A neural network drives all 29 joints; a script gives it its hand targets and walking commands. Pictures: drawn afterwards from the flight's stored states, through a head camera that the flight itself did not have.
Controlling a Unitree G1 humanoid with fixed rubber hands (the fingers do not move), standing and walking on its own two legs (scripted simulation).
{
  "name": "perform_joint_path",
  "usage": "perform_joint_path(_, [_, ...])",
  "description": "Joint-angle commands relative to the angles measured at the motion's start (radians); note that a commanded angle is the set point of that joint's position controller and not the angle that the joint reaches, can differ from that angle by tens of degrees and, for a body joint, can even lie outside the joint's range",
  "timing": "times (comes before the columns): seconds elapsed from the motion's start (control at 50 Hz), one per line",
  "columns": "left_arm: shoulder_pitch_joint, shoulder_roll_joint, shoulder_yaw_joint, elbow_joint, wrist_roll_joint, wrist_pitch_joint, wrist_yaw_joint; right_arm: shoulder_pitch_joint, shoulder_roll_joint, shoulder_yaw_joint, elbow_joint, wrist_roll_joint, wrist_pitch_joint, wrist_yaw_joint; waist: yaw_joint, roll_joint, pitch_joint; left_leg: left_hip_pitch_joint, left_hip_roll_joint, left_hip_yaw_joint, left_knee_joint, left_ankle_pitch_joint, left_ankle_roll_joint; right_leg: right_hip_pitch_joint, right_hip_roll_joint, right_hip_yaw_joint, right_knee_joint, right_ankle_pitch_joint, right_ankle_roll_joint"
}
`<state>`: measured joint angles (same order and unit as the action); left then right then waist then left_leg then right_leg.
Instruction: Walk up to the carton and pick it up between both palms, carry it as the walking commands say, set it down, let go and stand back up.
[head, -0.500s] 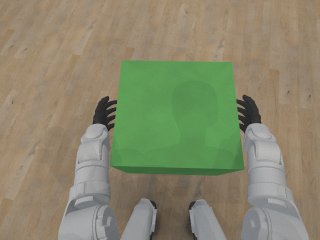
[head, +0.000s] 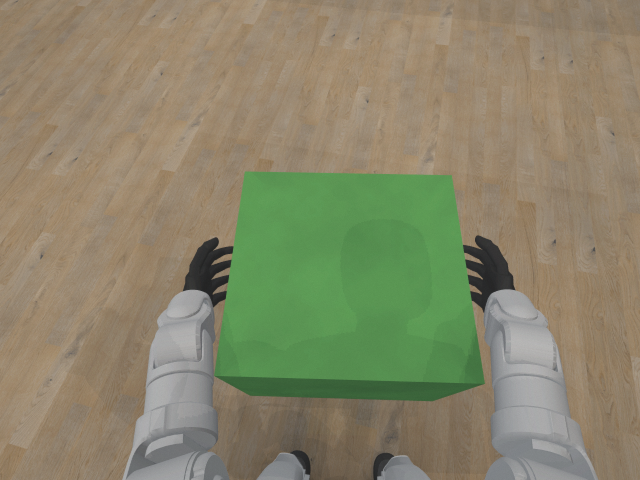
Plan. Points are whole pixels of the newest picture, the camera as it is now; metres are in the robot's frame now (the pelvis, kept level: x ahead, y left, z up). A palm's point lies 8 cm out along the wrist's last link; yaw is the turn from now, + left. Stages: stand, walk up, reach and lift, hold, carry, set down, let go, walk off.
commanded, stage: reach and lift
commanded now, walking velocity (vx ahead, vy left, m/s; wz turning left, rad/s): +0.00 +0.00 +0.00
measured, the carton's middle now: (344, 293) +0.38 +0.01 -0.11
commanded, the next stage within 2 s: hold in 1.80 s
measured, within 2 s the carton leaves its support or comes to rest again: neither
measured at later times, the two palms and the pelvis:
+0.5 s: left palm (177, 291) +0.33 +0.20 +0.04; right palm (520, 289) +0.33 -0.19 +0.04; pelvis +0.02 +0.00 +0.03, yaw +0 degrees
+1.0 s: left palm (153, 288) +0.31 +0.20 +0.09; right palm (536, 281) +0.32 -0.18 +0.09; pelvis +0.03 +0.00 +0.04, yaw +0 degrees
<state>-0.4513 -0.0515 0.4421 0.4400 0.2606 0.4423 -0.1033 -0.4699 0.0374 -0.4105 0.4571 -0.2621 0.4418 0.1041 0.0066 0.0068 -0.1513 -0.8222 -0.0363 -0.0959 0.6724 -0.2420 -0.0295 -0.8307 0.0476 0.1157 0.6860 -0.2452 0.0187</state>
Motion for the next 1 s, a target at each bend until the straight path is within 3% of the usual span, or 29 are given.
perform_joint_path(0.0, [-0.520,-0.844,-0.573,-0.003,-0.195,-0.022,-0.294,-0.476,0.874,0.569,0.008,0.182,-0.014,0.292,0.002,-0.017,-0.562,0.347,-0.065,0.096,-0.075,0.256,0.009,0.386,0.055,-0.088,-0.083,0.265,-0.019])
perform_joint_path(0.42, [-0.409,-0.836,-0.624,-0.065,-0.204,0.037,-0.286,-0.370,0.871,0.601,-0.054,0.192,0.043,0.272,0.015,-0.005,-0.348,0.641,-0.056,0.081,-0.292,0.293,0.007,0.650,0.052,-0.078,-0.307,0.277,-0.010])
perform_joint_path(0.98, [-0.330,-0.852,-0.714,-0.255,-0.262,0.220,-0.273,-0.293,0.869,0.687,-0.229,0.234,0.208,0.262,0.020,-0.006,-0.101,0.855,-0.067,0.064,-0.457,0.281,0.011,0.814,0.055,-0.070,-0.475,0.236,-0.005])
